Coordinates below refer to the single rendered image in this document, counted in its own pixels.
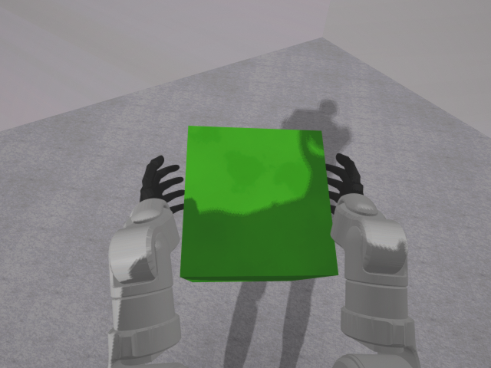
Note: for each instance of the robot right hand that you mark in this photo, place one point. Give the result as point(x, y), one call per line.
point(349, 175)

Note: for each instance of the carton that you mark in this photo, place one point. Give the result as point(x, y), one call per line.
point(256, 206)

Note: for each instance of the robot left hand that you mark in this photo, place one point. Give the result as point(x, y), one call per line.
point(152, 189)

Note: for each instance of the robot left forearm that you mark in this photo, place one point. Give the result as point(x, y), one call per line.
point(141, 280)

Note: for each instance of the robot right forearm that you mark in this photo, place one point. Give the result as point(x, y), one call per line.
point(375, 266)

